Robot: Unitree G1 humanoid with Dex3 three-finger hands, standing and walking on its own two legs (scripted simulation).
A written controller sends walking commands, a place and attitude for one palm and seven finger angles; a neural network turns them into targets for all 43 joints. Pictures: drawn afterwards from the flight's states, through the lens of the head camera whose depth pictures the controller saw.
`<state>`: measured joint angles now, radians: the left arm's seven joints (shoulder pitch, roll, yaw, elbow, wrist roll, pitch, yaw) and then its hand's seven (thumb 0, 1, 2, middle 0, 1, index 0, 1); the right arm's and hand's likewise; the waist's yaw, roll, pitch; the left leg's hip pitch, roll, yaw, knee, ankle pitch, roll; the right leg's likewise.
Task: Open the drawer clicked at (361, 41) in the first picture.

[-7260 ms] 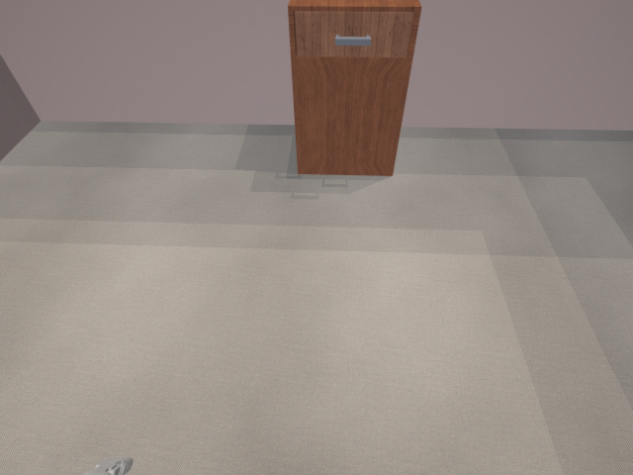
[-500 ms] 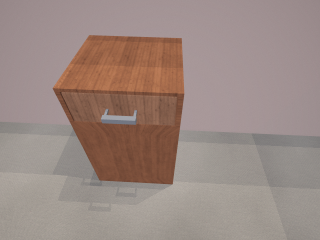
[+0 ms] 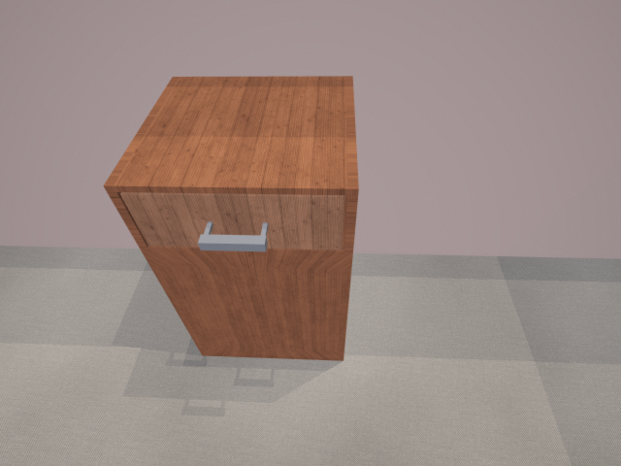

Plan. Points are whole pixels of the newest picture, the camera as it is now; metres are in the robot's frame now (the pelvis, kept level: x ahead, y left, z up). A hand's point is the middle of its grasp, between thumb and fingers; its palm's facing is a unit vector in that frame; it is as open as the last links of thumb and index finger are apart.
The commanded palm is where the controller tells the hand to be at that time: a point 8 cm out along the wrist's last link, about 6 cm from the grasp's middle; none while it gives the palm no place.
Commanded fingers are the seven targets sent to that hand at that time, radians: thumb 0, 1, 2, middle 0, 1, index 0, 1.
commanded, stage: look again from close up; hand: left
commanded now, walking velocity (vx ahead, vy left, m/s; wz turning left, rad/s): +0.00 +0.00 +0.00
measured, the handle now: (235, 235) +0.55 +0.19 -0.09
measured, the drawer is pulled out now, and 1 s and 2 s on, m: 0.00 0.00 0.00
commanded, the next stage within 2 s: raise the hand with hooked fingers in 0.38 s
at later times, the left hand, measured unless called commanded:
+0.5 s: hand out of the picture +0.03 +0.15 -0.17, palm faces +0.03 -0.97 -0.22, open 7.3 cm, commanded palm +0.12 +0.20 -0.07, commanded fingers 0.00 0.85 0.88 -0.20 -0.33 -0.20 -0.33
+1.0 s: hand (182, 440) +0.17 +0.19 -0.07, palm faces +0.00 -0.11 -0.99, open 9.1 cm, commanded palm +0.18 +0.20 +0.00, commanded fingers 0.00 0.27 0.63 -0.25 -0.70 -0.25 -0.70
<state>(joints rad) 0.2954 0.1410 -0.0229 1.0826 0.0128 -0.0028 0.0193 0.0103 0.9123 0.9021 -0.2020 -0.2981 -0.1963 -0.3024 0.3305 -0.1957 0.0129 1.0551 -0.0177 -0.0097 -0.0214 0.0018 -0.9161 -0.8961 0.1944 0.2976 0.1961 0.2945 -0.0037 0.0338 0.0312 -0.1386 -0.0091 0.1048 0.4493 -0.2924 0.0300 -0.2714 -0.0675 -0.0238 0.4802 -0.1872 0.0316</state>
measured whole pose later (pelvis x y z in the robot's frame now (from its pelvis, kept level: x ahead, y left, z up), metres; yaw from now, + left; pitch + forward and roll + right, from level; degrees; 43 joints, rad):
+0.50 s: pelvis +0.03 -0.02 +0.00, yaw +0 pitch -1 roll +0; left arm 0.26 0.15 0.00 1.12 0.01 -0.02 0.04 0.01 0.94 0.90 -0.20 -0.30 -0.20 -0.30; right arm 0.31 -0.15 0.01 1.12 -0.02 -0.02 -0.03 0.00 -0.91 -0.90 0.19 0.30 0.20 0.29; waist -0.01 0.03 0.02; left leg -0.11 0.04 0.08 0.46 -0.33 -0.01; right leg -0.23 -0.02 -0.06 0.48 -0.23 0.00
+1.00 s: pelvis +0.00 -0.04 -0.05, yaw +1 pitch +12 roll +2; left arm 0.42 0.34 -0.07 0.03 1.16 -0.14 0.52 0.01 0.48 0.72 -0.25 -0.56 -0.25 -0.57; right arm 0.02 -0.26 -0.06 0.47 -0.10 0.05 0.04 0.01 -0.91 -0.90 0.19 0.30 0.19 0.29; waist 0.12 -0.04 -0.12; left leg -0.62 0.04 0.08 0.90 -0.48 -0.02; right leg -0.76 -0.05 -0.03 0.93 -0.38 -0.03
